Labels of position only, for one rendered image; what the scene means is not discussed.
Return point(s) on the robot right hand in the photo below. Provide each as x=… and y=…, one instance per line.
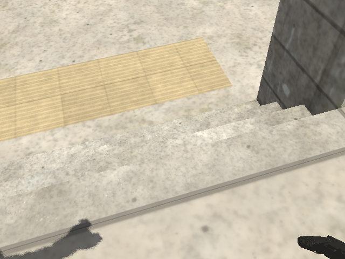
x=329, y=246

